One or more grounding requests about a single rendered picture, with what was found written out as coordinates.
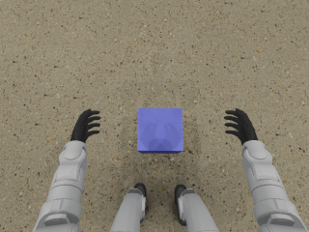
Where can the robot right shin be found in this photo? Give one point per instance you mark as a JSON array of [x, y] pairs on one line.
[[187, 191]]

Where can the carton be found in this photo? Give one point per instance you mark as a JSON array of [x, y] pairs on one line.
[[160, 130]]

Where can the robot left thigh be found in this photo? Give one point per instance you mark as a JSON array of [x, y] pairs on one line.
[[131, 211]]

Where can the left robot hand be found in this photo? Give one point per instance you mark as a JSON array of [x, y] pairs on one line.
[[80, 131]]

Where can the robot left forearm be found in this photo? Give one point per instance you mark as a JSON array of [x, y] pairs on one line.
[[62, 205]]

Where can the robot right forearm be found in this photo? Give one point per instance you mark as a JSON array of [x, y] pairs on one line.
[[271, 202]]

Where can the right robot hand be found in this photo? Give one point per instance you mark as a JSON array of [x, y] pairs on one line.
[[246, 131]]

